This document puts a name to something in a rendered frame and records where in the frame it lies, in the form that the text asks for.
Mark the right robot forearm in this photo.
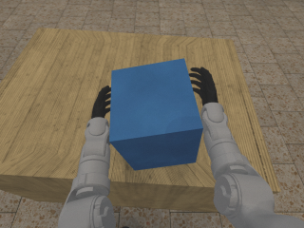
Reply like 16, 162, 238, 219
200, 102, 275, 207

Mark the carton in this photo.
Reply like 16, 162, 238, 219
109, 58, 203, 171

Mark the robot left upper arm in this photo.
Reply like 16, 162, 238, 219
58, 194, 116, 228

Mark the robot right upper arm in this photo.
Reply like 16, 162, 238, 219
213, 172, 304, 228

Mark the left robot hand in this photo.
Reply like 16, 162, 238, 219
91, 85, 111, 119

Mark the right robot hand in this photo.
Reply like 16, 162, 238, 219
189, 67, 219, 106

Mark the left robot forearm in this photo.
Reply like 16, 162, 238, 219
58, 117, 111, 228

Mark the pedestal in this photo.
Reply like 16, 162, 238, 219
0, 28, 281, 213

